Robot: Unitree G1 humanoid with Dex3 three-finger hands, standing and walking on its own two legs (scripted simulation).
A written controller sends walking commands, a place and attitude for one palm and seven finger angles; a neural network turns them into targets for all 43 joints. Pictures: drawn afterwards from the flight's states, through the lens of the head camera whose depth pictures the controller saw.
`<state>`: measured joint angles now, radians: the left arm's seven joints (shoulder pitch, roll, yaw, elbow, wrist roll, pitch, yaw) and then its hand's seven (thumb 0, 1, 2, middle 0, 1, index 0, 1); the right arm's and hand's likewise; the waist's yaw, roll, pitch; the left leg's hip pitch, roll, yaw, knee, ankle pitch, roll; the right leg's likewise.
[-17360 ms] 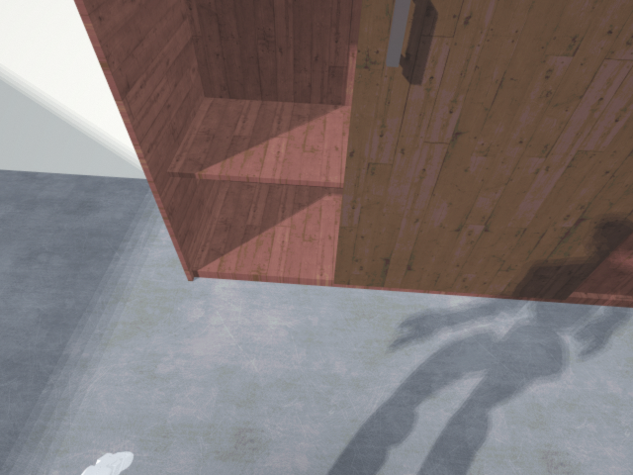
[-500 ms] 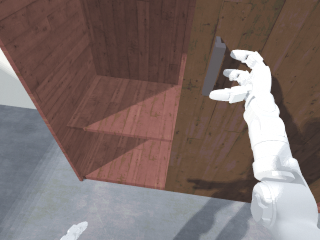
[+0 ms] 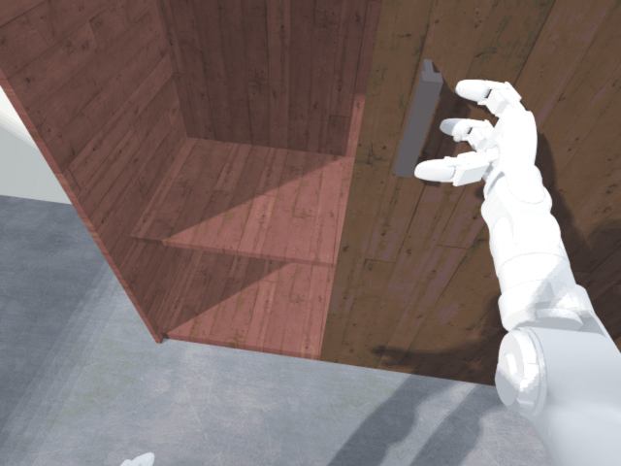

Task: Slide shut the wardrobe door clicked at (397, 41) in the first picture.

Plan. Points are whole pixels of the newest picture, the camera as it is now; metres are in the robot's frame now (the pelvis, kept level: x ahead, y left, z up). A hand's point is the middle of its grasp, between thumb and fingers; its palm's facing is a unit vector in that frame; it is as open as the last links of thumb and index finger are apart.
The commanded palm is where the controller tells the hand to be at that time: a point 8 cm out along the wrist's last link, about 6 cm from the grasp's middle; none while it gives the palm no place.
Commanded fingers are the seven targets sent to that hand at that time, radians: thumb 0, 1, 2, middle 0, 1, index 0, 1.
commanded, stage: slide the fingers in behind the handle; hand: right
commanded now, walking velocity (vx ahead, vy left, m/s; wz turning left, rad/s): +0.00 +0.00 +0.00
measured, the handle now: (415, 120) +0.52 -0.07 +0.20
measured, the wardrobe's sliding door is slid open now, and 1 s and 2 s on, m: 0.54 0.54 0.54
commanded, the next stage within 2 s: grip the handle and tug to test in 1.66 s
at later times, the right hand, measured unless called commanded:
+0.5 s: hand (438, 139) +0.46 -0.09 +0.21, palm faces +0.03 +1.00 +0.02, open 14.0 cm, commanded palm +0.44 -0.14 +0.20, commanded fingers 0.00 0.50 -0.30 0.30 1.20 0.30 1.20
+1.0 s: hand (424, 138) +0.47 -0.07 +0.21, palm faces +0.03 +1.00 +0.03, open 14.0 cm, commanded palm +0.44 -0.13 +0.20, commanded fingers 0.00 0.50 -0.30 0.30 1.20 0.30 1.20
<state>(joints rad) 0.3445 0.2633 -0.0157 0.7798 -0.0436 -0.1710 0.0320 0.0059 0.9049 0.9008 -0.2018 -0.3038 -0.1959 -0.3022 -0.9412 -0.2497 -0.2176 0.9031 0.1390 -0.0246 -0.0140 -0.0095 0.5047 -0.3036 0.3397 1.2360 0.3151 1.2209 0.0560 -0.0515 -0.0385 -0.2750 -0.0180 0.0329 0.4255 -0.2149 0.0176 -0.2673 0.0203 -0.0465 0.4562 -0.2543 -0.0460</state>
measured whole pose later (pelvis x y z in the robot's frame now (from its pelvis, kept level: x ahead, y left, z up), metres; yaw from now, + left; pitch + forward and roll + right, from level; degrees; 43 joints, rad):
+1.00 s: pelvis +0.01 +0.00 +0.00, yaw +1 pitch +3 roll +1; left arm 0.30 0.24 -0.02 0.75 -0.04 -0.13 0.02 0.01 0.91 0.90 -0.20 -0.30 -0.20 -0.30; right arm -0.88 -0.15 -0.17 0.74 0.13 0.08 -0.09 -0.01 0.51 -0.30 0.30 1.20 0.30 1.20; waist 0.05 -0.05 -0.04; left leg -0.25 -0.02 0.02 0.41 -0.22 0.02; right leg -0.23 0.01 -0.05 0.44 -0.26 -0.04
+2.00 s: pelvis +0.00 +0.00 +0.00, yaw +1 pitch +3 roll +1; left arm 0.31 0.24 -0.02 0.76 -0.04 -0.14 0.03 0.01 0.91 0.90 -0.20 -0.30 -0.20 -0.30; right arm -0.92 -0.16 -0.16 0.82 0.12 0.04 -0.11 -0.01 0.29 -0.39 0.32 1.23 0.32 1.23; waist 0.06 -0.04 -0.03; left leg -0.26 -0.03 0.03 0.42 -0.21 0.02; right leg -0.25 0.01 -0.05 0.44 -0.25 -0.04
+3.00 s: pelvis +0.01 +0.01 +0.00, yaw +3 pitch +3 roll +0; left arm 0.31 0.25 -0.01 0.71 -0.04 -0.10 0.01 0.01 0.91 0.90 -0.20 -0.30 -0.20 -0.30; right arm -0.82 -0.15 -0.22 0.67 0.10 0.07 -0.12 0.02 -0.73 -0.80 0.45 1.40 0.45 1.40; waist 0.09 -0.05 -0.04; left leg -0.24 -0.05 -0.02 0.39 -0.20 0.04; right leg -0.21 -0.01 -0.09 0.40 -0.25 -0.03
